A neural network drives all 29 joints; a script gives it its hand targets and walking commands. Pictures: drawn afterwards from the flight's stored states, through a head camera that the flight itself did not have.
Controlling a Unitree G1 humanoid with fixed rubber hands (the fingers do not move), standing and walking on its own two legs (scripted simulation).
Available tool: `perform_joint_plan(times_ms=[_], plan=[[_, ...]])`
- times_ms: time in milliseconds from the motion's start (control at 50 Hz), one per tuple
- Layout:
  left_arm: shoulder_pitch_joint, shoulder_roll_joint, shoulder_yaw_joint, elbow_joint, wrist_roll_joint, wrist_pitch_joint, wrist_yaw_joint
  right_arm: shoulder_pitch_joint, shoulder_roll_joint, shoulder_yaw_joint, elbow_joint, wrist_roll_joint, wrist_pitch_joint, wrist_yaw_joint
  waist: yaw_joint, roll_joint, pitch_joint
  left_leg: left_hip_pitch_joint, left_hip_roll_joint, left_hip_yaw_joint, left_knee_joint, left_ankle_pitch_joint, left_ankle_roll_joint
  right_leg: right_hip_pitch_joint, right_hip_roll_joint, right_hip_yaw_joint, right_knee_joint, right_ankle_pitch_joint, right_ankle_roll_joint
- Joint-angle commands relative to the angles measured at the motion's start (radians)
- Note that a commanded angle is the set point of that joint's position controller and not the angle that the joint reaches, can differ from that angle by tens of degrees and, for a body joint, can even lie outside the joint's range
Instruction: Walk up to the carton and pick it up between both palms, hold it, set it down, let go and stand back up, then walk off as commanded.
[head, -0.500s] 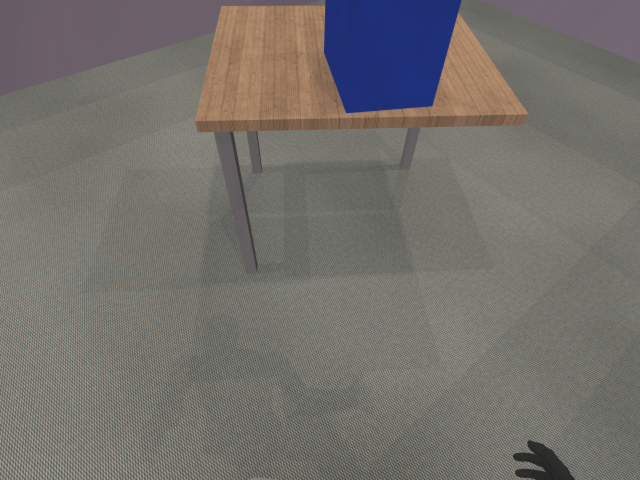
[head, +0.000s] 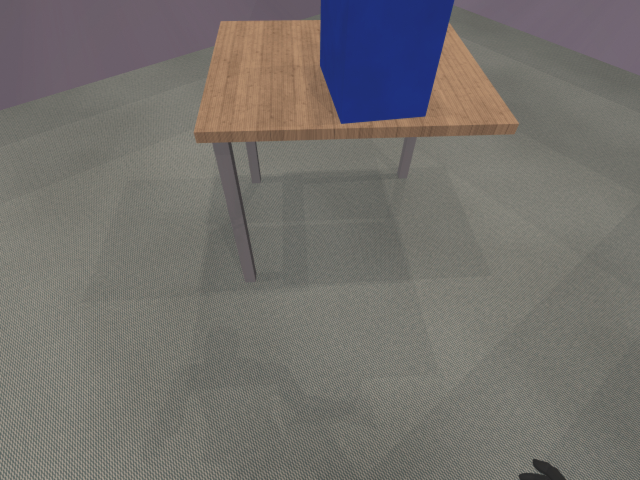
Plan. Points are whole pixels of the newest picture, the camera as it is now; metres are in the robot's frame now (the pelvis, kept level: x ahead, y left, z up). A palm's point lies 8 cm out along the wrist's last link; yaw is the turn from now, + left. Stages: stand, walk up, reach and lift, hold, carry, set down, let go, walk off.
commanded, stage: stand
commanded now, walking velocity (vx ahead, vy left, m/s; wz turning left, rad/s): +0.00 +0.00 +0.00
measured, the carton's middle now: (374, 36) +1.08 -0.05 +0.06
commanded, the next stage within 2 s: none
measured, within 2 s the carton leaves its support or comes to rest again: neither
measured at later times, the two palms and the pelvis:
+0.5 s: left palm out of the picture +0.00 +0.31 -0.12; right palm out of the picture +0.11 -0.29 -0.11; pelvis -0.01 +0.00 +0.00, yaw +0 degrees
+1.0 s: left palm out of the picture +0.00 +0.31 -0.12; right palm out of the picture +0.11 -0.29 -0.10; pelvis -0.01 +0.00 +0.00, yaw +0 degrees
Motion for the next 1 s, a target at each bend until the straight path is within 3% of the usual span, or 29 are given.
perform_joint_plan(times_ms=[0, 80, 220, 260, 280, 340, 380, 440, 460, 500, 540, 560, 580, 600, 640, 700, 720, 780, 840, 860, 880, 940, 980], plan=[[-0.082, 0.203, 0.052, -0.019, -0.003, -0.006, 0.007, -0.061, -0.19, -0.018, -0.023, -0.046, -0.048, -0.016, -0.082, -0.028, -0.128, 0.104, 0.105, -0.111, -0.191, 0.087, 0.044, 0.064, -0.084, 0.039, -0.184, 0.038, -0.063], [-0.103, 0.209, 0.052, -0.017, 0.003, -0.011, 0.007, -0.057, -0.18, -0.016, -0.022, -0.049, -0.049, -0.017, -0.095, -0.007, -0.148, 0.135, 0.102, -0.102, -0.177, 0.13, 0.047, 0.047, -0.096, 0.054, -0.18, 0.028, -0.068], [-0.083, 0.183, 0.046, -0.012, 0.003, -0.003, 0.004, -0.069, -0.209, -0.021, -0.008, -0.052, -0.043, -0.014, -0.075, -0.005, -0.112, 0.078, 0.103, -0.131, -0.238, -0.058, 0.043, 0.048, -0.075, 0.042, -0.204, -0.066, -0.063], [-0.097, 0.192, 0.048, -0.014, 0.002, -0.007, 0.001, -0.06, -0.195, -0.019, -0.008, -0.048, -0.049, -0.012, -0.094, -0.004, -0.121, 0.104, 0.107, -0.128, -0.238, -0.026, 0.04, 0.042, -0.077, 0.048, -0.204, -0.042, -0.064], [-0.098, 0.187, 0.046, -0.015, 0.0, -0.006, 0.0, -0.078, -0.197, -0.019, -0.012, -0.057, -0.05, -0.012, -0.078, 0.016, -0.131, 0.093, 0.11, -0.129, -0.233, -0.008, 0.039, 0.063, -0.072, 0.029, -0.196, -0.039, -0.06], [-0.095, 0.196, 0.048, -0.009, 0.002, -0.009, 0.003, -0.048, -0.192, -0.019, 0.0, -0.052, -0.05, -0.012, -0.094, -0.017, -0.154, 0.133, 0.104, -0.111, -0.199, 0.096, 0.04, 0.061, -0.081, 0.043, -0.196, 0.035, -0.062], [-0.075, 0.204, 0.052, -0.002, 0.002, -0.01, 0.008, -0.045, -0.201, -0.024, -0.003, -0.051, -0.049, -0.014, -0.09, -0.007, -0.153, 0.129, 0.103, -0.103, -0.192, 0.127, 0.042, 0.062, -0.082, 0.037, -0.193, 0.05, -0.058], [-0.081, 0.189, 0.047, -0.015, -0.001, -0.009, 0.006, -0.048, -0.178, -0.013, -0.009, -0.048, -0.05, -0.016, -0.08, -0.016, -0.152, 0.126, 0.098, -0.099, -0.187, 0.115, 0.042, 0.066, -0.092, 0.046, -0.205, 0.036, -0.064], [-0.106, 0.193, 0.045, -0.015, 0.002, -0.008, 0.007, -0.037, -0.188, -0.017, -0.005, -0.047, -0.05, -0.016, -0.098, -0.06, -0.147, 0.135, 0.093, -0.099, -0.184, 0.094, 0.041, 0.044, -0.098, 0.06, -0.214, 0.021, -0.065], [-0.095, 0.194, 0.049, -0.015, 0.003, -0.004, 0.008, -0.056, -0.192, -0.019, -0.007, -0.054, -0.045, -0.014, -0.084, -0.009, -0.14, 0.113, 0.107, -0.114, -0.206, 0.074, 0.042, 0.05, -0.086, 0.041, -0.204, -0.016, -0.06], [-0.09, 0.19, 0.048, -0.01, 0.003, -0.003, 0.004, -0.067, -0.196, -0.019, -0.011, -0.052, -0.045, -0.013, -0.083, 0.004, -0.126, 0.094, 0.114, -0.129, -0.224, 0.0, 0.046, 0.046, -0.072, 0.032, -0.204, -0.036, -0.056], [-0.081, 0.184, 0.048, -0.008, 0.001, -0.002, 0.002, -0.059, -0.192, -0.016, -0.006, -0.054, -0.045, -0.014, -0.074, -0.017, -0.123, 0.081, 0.106, -0.125, -0.226, -0.008, 0.047, 0.06, -0.078, 0.043, -0.212, -0.055, -0.055], [-0.091, 0.208, 0.054, -0.007, 0.007, -0.006, 0.002, -0.069, -0.191, -0.017, -0.009, -0.051, -0.045, -0.012, -0.088, -0.007, -0.131, 0.086, 0.104, -0.116, -0.222, -0.022, 0.042, 0.053, -0.083, 0.045, -0.218, -0.053, -0.055], [-0.094, 0.204, 0.053, -0.008, 0.004, -0.007, 0.002, -0.06, -0.192, -0.019, -0.008, -0.055, -0.049, -0.014, -0.083, -0.03, -0.126, 0.081, 0.105, -0.123, -0.224, -0.007, 0.044, 0.062, -0.083, 0.047, -0.214, -0.031, -0.059], [-0.09, 0.211, 0.058, -0.007, 0.004, -0.006, 0.002, -0.058, -0.2, -0.019, -0.006, -0.053, -0.05, -0.016, -0.08, 0.016, -0.135, 0.086, 0.11, -0.128, -0.227, 0.004, 0.045, 0.073, -0.08, 0.037, -0.195, -0.008, -0.064], [-0.079, 0.184, 0.049, -0.01, -0.001, -0.008, 0.003, -0.044, -0.209, -0.021, 0.001, -0.06, -0.047, -0.019, -0.073, -0.01, -0.153, 0.094, 0.114, -0.132, -0.228, 0.03, 0.042, 0.085, -0.072, 0.023, -0.179, 0.009, -0.059], [-0.067, 0.2, 0.051, -0.003, 0.003, -0.007, 0.007, -0.04, -0.195, -0.02, -0.002, -0.056, -0.049, -0.015, -0.073, 0.018, -0.141, 0.094, 0.11, -0.119, -0.209, 0.072, 0.043, 0.082, -0.081, 0.034, -0.184, 0.031, -0.06], [-0.08, 0.204, 0.053, -0.001, 0.003, -0.006, 0.01, -0.041, -0.19, -0.018, -0.006, -0.05, -0.048, -0.018, -0.085, -0.007, -0.157, 0.12, 0.106, -0.106, -0.184, 0.145, 0.047, 0.079, -0.088, 0.037, -0.19, 0.057, -0.063], [-0.083, 0.197, 0.052, -0.01, 0.003, -0.002, 0.008, -0.038, -0.179, -0.017, -0.006, -0.051, -0.05, -0.016, -0.081, -0.028, -0.14, 0.113, 0.1, -0.102, -0.194, 0.107, 0.041, 0.063, -0.09, 0.04, -0.202, 0.021, -0.062], [-0.096, 0.194, 0.046, -0.012, 0.005, -0.005, 0.008, -0.037, -0.189, -0.016, 0.0, -0.051, -0.051, -0.017, -0.095, -0.015, -0.132, 0.119, 0.099, -0.101, -0.188, 0.096, 0.044, 0.048, -0.094, 0.053, -0.209, 0.021, -0.062], [-0.082, 0.201, 0.051, -0.007, 0.001, -0.004, 0.006, -0.022, -0.188, -0.016, 0.004, -0.051, -0.047, -0.019, -0.085, -0.035, -0.15, 0.118, 0.098, -0.108, -0.195, 0.094, 0.042, 0.064, -0.087, 0.045, -0.211, 0.004, -0.061], [-0.09, 0.187, 0.045, -0.012, 0.002, -0.001, 0.008, -0.049, -0.175, -0.014, -0.007, -0.054, -0.052, -0.017, -0.085, 0.008, -0.151, 0.125, 0.109, -0.114, -0.207, 0.093, 0.041, 0.062, -0.086, 0.039, -0.201, 0.008, -0.065], [-0.08, 0.191, 0.05, -0.011, 0.002, 0.001, 0.008, -0.046, -0.182, -0.013, -0.006, -0.057, -0.053, -0.017, -0.078, -0.008, -0.15, 0.104, 0.121, -0.128, -0.219, 0.07, 0.047, 0.081, -0.075, 0.024, -0.185, 0.026, -0.06]])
